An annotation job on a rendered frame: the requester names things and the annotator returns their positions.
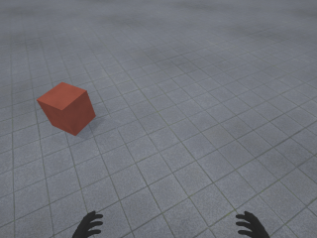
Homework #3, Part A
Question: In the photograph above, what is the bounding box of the left robot hand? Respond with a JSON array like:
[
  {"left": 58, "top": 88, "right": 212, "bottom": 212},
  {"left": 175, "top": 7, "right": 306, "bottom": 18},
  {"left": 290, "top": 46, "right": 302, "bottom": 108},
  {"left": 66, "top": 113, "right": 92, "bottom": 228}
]
[{"left": 71, "top": 210, "right": 103, "bottom": 238}]

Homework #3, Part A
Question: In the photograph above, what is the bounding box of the right robot hand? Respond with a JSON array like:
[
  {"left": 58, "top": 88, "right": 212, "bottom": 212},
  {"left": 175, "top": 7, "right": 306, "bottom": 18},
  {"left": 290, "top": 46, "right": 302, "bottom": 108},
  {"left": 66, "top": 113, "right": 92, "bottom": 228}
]
[{"left": 236, "top": 210, "right": 270, "bottom": 238}]

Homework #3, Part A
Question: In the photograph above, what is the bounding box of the carton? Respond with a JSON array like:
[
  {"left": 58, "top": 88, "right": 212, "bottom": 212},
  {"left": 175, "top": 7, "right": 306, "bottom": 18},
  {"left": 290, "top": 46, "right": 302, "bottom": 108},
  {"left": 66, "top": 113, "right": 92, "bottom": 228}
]
[{"left": 37, "top": 82, "right": 96, "bottom": 136}]

